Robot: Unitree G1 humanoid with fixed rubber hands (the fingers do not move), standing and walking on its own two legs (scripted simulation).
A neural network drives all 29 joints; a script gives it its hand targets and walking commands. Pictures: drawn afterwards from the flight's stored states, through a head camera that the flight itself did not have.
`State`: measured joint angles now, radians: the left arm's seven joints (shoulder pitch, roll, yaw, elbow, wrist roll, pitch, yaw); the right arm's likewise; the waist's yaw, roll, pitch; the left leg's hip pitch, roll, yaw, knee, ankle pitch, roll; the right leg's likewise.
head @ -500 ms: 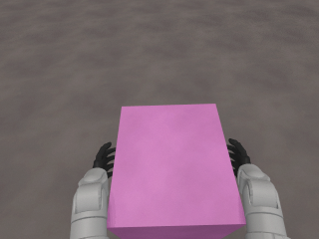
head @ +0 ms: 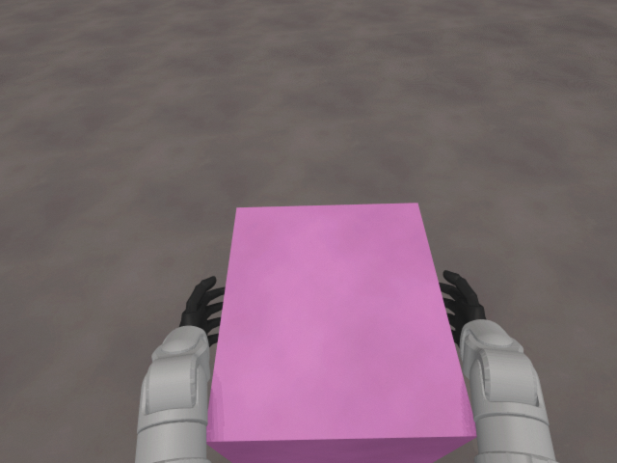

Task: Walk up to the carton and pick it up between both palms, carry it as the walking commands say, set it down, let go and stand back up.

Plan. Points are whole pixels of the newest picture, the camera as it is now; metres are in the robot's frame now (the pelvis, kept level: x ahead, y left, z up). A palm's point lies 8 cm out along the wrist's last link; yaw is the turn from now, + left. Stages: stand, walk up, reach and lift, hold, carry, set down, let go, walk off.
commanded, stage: hold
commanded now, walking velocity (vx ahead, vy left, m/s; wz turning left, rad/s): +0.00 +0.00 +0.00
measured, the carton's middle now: (330, 343) +0.30 +0.00 -0.04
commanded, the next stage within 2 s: carry in 1.36 s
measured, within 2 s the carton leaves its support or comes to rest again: neither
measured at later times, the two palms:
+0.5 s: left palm (196, 341) +0.27 +0.17 +0.04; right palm (472, 335) +0.27 -0.18 +0.04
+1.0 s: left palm (195, 341) +0.27 +0.17 +0.04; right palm (472, 337) +0.26 -0.18 +0.04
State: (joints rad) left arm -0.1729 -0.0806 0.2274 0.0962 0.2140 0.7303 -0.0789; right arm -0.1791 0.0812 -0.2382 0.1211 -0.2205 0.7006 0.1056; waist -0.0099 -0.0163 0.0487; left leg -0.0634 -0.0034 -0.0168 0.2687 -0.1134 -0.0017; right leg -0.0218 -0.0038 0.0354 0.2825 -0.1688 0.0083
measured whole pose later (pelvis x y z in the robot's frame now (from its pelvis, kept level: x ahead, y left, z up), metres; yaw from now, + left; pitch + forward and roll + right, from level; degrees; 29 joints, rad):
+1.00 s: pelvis +0.00 +0.00 +0.00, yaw -1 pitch -6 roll +0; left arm -0.12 -0.08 0.21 0.04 0.20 0.75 -0.08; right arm -0.13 0.09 -0.22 0.07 -0.21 0.72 0.10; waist -0.01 -0.02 0.06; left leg -0.05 0.00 -0.01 0.26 -0.11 0.00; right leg -0.02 0.00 0.05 0.29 -0.17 0.01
